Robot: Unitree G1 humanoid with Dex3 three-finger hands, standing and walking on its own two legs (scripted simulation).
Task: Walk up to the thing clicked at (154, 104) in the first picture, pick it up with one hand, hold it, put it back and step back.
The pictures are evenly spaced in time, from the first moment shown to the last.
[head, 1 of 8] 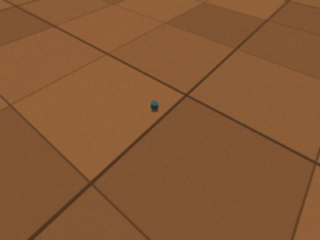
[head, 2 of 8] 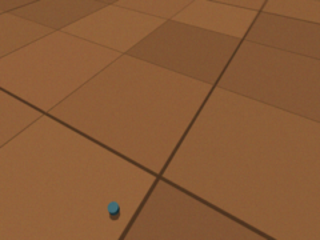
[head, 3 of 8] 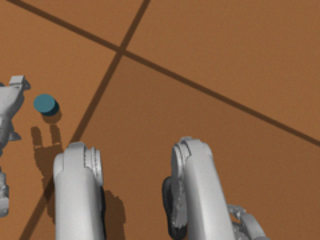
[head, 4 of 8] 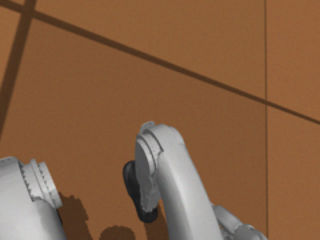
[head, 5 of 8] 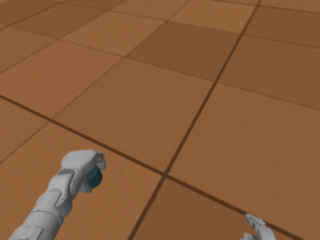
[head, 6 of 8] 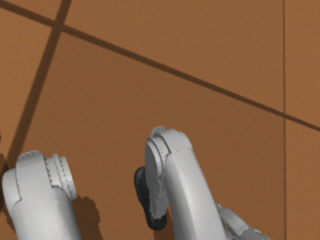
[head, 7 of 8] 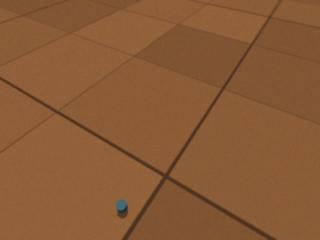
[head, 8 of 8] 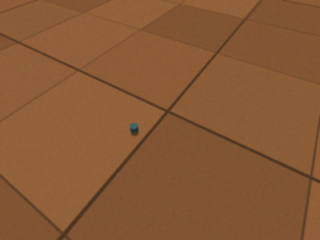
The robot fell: no
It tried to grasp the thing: yes
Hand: left
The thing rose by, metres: 0.69
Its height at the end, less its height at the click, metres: +0.00
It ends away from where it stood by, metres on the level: 0.01
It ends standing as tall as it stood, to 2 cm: yes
